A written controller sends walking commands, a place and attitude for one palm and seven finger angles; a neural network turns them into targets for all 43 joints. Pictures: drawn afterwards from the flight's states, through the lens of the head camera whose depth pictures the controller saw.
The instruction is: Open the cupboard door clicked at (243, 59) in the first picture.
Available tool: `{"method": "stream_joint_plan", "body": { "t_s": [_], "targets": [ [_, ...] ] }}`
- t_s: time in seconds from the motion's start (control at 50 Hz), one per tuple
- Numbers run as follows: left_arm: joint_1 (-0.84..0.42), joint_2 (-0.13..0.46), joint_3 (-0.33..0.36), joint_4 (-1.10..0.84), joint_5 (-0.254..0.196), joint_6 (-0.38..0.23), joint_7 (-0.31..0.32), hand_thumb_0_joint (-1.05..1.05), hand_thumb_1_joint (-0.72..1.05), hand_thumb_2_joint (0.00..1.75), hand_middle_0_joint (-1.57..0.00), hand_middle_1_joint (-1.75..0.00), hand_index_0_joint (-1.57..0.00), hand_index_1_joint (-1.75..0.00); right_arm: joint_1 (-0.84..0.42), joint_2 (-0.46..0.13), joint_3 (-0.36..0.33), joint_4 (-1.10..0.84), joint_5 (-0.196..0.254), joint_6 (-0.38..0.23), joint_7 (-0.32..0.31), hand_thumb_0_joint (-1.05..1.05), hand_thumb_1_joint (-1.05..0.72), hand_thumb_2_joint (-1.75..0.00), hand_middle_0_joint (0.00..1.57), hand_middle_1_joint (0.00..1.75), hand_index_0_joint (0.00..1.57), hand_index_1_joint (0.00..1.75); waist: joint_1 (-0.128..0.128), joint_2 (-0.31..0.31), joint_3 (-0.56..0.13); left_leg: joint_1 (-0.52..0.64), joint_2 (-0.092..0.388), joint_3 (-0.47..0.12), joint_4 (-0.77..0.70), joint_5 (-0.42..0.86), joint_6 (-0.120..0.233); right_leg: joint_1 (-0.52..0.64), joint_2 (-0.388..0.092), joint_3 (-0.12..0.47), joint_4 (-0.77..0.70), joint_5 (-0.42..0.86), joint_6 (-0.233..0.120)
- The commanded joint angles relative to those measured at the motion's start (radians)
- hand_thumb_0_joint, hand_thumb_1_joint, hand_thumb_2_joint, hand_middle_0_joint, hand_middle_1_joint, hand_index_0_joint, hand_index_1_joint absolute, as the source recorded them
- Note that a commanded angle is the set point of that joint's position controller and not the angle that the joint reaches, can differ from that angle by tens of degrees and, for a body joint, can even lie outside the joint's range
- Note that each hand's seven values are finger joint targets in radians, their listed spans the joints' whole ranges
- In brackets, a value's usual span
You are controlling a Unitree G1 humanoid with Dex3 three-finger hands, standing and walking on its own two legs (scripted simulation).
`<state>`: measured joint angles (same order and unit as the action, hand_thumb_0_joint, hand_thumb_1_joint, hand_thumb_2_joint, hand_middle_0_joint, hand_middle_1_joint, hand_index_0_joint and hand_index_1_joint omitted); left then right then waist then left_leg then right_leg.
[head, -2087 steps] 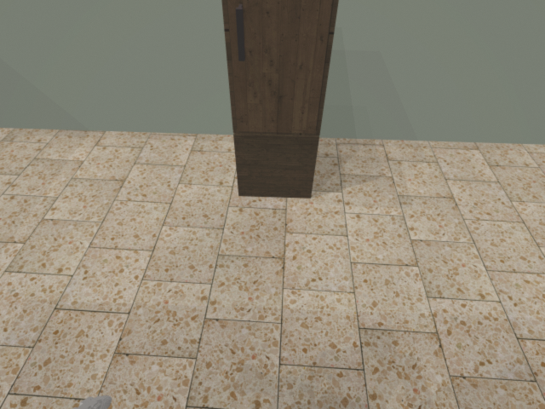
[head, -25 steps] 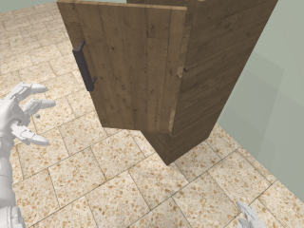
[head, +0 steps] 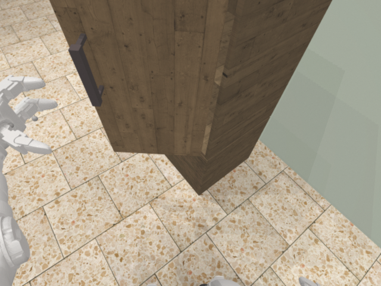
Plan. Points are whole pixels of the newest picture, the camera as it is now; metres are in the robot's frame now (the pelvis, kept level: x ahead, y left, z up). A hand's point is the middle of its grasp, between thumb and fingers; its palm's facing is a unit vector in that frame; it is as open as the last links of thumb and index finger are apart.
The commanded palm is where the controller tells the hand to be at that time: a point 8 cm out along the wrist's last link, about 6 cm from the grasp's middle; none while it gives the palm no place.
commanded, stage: move the hooked fingers beside the handle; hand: left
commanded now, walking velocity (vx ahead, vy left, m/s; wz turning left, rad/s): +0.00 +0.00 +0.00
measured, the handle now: (90, 72) +0.57 +0.23 +0.09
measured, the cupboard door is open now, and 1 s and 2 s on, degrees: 50 50 50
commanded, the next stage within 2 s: slide the fingers in behind the handle in 1.66 s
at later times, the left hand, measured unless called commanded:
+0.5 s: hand (51, 90) +0.50 +0.29 +0.10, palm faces -0.07 -1.00 +0.01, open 14.0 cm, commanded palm +0.48 +0.34 +0.10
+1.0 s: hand (60, 84) +0.53 +0.29 +0.09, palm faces -0.04 -1.00 +0.01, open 14.0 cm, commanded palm +0.51 +0.34 +0.09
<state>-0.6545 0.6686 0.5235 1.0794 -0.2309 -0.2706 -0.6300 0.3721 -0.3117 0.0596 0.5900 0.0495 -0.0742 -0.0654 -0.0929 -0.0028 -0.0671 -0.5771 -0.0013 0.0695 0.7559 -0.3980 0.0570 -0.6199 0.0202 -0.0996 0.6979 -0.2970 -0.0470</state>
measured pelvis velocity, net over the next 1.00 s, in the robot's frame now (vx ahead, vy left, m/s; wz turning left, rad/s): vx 0.03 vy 0.01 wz -0.02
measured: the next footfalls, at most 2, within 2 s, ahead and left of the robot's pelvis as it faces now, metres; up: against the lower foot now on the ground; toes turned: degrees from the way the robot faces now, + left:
none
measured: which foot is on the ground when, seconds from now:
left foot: down 0.00-1.00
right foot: down 0.00-1.00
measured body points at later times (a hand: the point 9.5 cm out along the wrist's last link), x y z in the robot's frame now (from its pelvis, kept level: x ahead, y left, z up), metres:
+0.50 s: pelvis +0.01 +0.03 -0.01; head +0.13 +0.05 +0.43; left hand +0.49 +0.34 +0.11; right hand +0.01 -0.25 -0.10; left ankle -0.02 +0.08 -0.71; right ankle +0.02 -0.09 -0.71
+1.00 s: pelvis +0.03 +0.01 -0.01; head +0.17 +0.04 +0.42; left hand +0.53 +0.34 +0.09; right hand +0.00 -0.26 -0.10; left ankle -0.02 +0.08 -0.71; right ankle +0.02 -0.09 -0.71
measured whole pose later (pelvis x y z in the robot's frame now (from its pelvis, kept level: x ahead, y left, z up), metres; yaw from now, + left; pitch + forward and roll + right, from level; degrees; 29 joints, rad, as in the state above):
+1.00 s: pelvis +0.03 +0.01 -0.01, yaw -1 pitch +21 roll -4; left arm -0.95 0.81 0.55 1.27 -0.10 -0.27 -0.56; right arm 0.44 -0.31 0.06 0.58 0.01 0.10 -0.04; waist -0.20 0.01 -0.07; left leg -0.75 0.02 0.06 0.83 -0.46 0.07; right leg -0.77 0.04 -0.10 0.72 -0.32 -0.03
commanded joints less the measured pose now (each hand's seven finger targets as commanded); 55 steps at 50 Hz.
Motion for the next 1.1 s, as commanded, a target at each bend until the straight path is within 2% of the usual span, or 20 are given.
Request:
{"method": "stream_joint_plan", "body": {
  "t_s": [0.0,0.1,0.18,0.22,0.28,0.34,0.36,0.4,0.42,0.44,0.46,0.48,0.6,0.66,0.72,0.76,0.82,0.96,1.02,1.08],
  "targets": [
    [-0.403,0.364,0.045,-0.142,-0.018,-0.073,-0.002,0.00,-0.50,0.30,-0.30,-1.20,-0.30,-1.20,0.083,-0.189,-0.069,-0.082,-0.004,-0.006,-0.010,0.00,-0.90,-0.90,0.20,0.30,0.20,0.30,0.002,0.071,-0.311,0.072,0.009,-0.100,-0.081,0.303,-0.016,0.211,-0.002,0.104,-0.044,0.242,0.019],
    [-0.540,0.346,-0.006,-0.164,0.000,-0.100,-0.001,0.00,-0.50,0.30,-0.30,-1.20,-0.30,-1.20,0.107,-0.192,-0.071,-0.057,-0.012,0.013,-0.012,0.00,-0.90,-0.90,0.20,0.30,0.20,0.30,-0.026,0.190,-0.376,0.183,0.021,-0.131,-0.061,0.377,-0.039,0.109,0.007,0.082,-0.028,0.206,0.011],
    [-0.593,0.332,-0.022,-0.140,-0.002,-0.097,0.003,0.00,-0.50,0.30,-0.30,-1.20,-0.30,-1.20,0.135,-0.201,-0.075,-0.032,-0.017,0.031,-0.014,0.00,-0.90,-0.90,0.20,0.30,0.20,0.30,-0.046,0.155,-0.407,0.251,0.038,-0.168,-0.046,0.468,-0.061,0.041,0.014,0.059,-0.019,0.198,0.013],
    [-0.617,0.318,-0.038,-0.099,0.007,-0.082,0.011,0.00,-0.50,0.30,-0.30,-1.20,-0.30,-1.20,0.142,-0.201,-0.073,-0.022,-0.018,0.039,-0.014,0.00,-0.90,-0.90,0.20,0.30,0.20,0.30,-0.060,0.154,-0.379,0.230,0.039,-0.169,-0.046,0.446,-0.057,0.017,0.013,0.058,-0.022,0.184,0.014],
    [-0.641,0.365,-0.013,-0.089,0.030,-0.072,0.034,0.00,-0.50,0.30,-0.30,-1.20,-0.30,-1.20,0.163,-0.202,-0.073,-0.018,-0.024,0.055,-0.011,0.00,-0.90,-0.90,0.20,0.30,0.20,0.30,-0.049,0.195,-0.404,0.258,0.042,-0.181,-0.037,0.533,-0.076,0.002,0.013,0.051,-0.011,0.199,0.013],
    [-0.645,0.348,-0.025,-0.092,0.045,-0.077,0.055,0.00,-0.50,0.30,-0.30,-1.20,-0.30,-1.20,0.183,-0.199,-0.072,-0.022,-0.032,0.072,-0.004,0.00,-0.90,-0.90,0.20,0.30,0.20,0.30,-0.046,0.228,-0.427,0.310,0.053,-0.196,-0.021,0.657,-0.097,-0.034,0.019,0.042,0.004,0.220,0.009],
    [-0.649,0.397,0.013,-0.104,0.053,-0.082,0.063,0.00,-0.50,0.30,-0.30,-1.20,-0.30,-1.20,0.194,-0.201,-0.075,-0.019,-0.036,0.079,-0.001,0.00,-0.90,-0.90,0.20,0.30,0.20,0.30,-0.041,0.216,-0.450,0.320,0.058,-0.200,-0.016,0.687,-0.101,-0.022,0.020,0.044,0.003,0.234,0.013],
    [-0.634,0.364,-0.006,-0.081,0.053,-0.081,0.069,0.00,-0.50,0.30,-0.30,-1.20,-0.30,-1.20,0.197,-0.197,-0.073,-0.029,-0.036,0.091,0.006,0.00,-0.90,-0.90,0.20,0.30,0.20,0.30,-0.048,0.188,-0.435,0.300,0.058,-0.195,-0.016,0.685,-0.094,-0.012,0.022,0.044,-0.001,0.246,0.016],
    [-0.634,0.393,0.017,-0.072,0.057,-0.080,0.074,0.00,-0.50,0.30,-0.30,-1.20,-0.30,-1.20,0.202,-0.200,-0.076,-0.027,-0.037,0.097,0.006,0.00,-0.90,-0.90,0.20,0.30,0.20,0.30,-0.045,0.168,-0.437,0.275,0.056,-0.189,-0.014,0.662,-0.087,0.005,0.022,0.047,0.000,0.252,0.018],
    [-0.670,0.377,0.003,-0.079,0.047,-0.084,0.071,0.00,-0.50,0.30,-0.30,-1.20,-0.30,-1.20,0.203,-0.200,-0.072,-0.030,-0.036,0.103,0.005,0.00,-0.90,-0.90,0.20,0.30,0.20,0.30,-0.056,0.189,-0.439,0.283,0.055,-0.186,-0.010,0.691,-0.089,0.001,0.026,0.045,0.004,0.272,0.013],
    [-0.669,0.413,0.028,-0.079,0.058,-0.083,0.073,0.00,-0.50,0.30,-0.30,-1.20,-0.30,-1.20,0.215,-0.204,-0.076,-0.026,-0.037,0.110,0.006,0.00,-0.90,-0.90,0.20,0.30,0.20,0.30,-0.050,0.186,-0.458,0.293,0.058,-0.192,-0.006,0.709,-0.091,0.003,0.025,0.047,0.004,0.274,0.016],
    [-0.675,0.382,-0.004,-0.066,0.066,-0.080,0.072,0.00,-0.50,0.30,-0.30,-1.20,-0.30,-1.20,0.213,-0.199,-0.074,-0.026,-0.038,0.116,0.008,0.00,-0.90,-0.90,0.20,0.30,0.20,0.30,-0.058,0.209,-0.442,0.292,0.058,-0.188,-0.006,0.699,-0.090,-0.013,0.025,0.047,0.001,0.264,0.017],
    [-0.697,0.424,0.018,-0.019,0.088,-0.069,0.079,0.00,-0.50,0.30,-0.30,-1.20,-0.30,-1.20,0.247,-0.204,-0.074,-0.019,-0.044,0.143,0.010,0.00,-0.90,-0.90,0.20,0.30,0.20,0.30,-0.075,0.178,-0.451,0.250,0.056,-0.181,0.008,0.689,-0.076,0.002,0.030,0.052,0.001,0.295,0.020],
    [-0.770,0.405,-0.013,-0.030,0.091,-0.076,0.076,0.00,-0.50,0.30,-0.30,-1.20,-0.30,-1.20,0.258,-0.203,-0.072,-0.006,-0.046,0.153,0.008,0.00,-0.90,-0.90,0.20,0.30,0.20,0.30,-0.097,0.233,-0.446,0.279,0.062,-0.188,0.016,0.710,-0.081,-0.039,0.033,0.051,0.000,0.287,0.019],
    [-0.717,0.427,0.011,-0.007,0.090,-0.074,0.072,0.00,-0.50,0.30,-0.30,-1.20,-0.30,-1.20,0.268,-0.205,-0.073,-0.009,-0.048,0.158,0.011,0.00,-0.90,-0.90,0.20,0.30,0.20,0.30,-0.091,0.186,-0.477,0.253,0.059,-0.182,0.023,0.694,-0.071,-0.003,0.035,0.054,0.001,0.305,0.019],
    [-0.683,0.452,0.031,0.009,0.090,-0.068,0.065,0.00,-0.50,0.30,-0.30,-1.20,-0.30,-1.20,0.266,-0.205,-0.072,-0.016,-0.048,0.161,0.011,0.00,-0.90,-0.90,0.20,0.30,0.20,0.30,-0.074,0.208,-0.482,0.233,0.054,-0.174,0.027,0.708,-0.070,0.021,0.034,0.055,0.011,0.331,0.015],
    [-0.667,0.423,0.006,0.010,0.092,-0.053,0.062,0.00,-0.50,0.30,-0.30,-1.20,-0.30,-1.20,0.262,-0.201,-0.071,-0.023,-0.045,0.170,0.015,0.00,-0.90,-0.90,0.20,0.30,0.20,0.30,-0.082,0.196,-0.450,0.195,0.049,-0.155,0.026,0.660,-0.052,0.023,0.032,0.058,0.004,0.339,0.021],
    [-0.709,0.569,0.108,-0.079,0.094,-0.080,0.080,0.00,-0.50,0.30,-0.30,-1.20,-0.30,-1.20,0.255,-0.206,-0.076,-0.046,-0.046,0.169,0.012,0.00,-0.90,-0.90,0.20,0.30,0.20,0.30,-0.064,0.201,-0.525,0.142,0.036,-0.141,0.037,0.628,-0.037,0.138,0.032,0.080,0.026,0.423,0.017],
    [-0.678,0.552,0.100,-0.088,0.095,-0.086,0.071,0.00,-0.50,0.30,-0.30,-1.20,-0.30,-1.20,0.245,-0.200,-0.074,-0.046,-0.044,0.167,0.019,0.00,-0.90,-0.90,0.20,0.30,0.20,0.30,-0.057,0.260,-0.531,0.177,0.038,-0.134,0.044,0.660,-0.041,0.125,0.033,0.081,0.022,0.429,0.017],
    [-0.634,0.497,0.068,-0.088,0.074,-0.079,0.045,0.00,-0.50,0.30,-0.30,-1.20,-0.30,-1.20,0.238,-0.197,-0.076,-0.047,-0.039,0.173,0.022,0.00,-0.90,-0.90,0.20,0.30,0.20,0.30,-0.055,0.254,-0.524,0.225,0.044,-0.143,0.048,0.723,-0.046,0.098,0.037,0.072,0.016,0.430,0.019]
  ]
}}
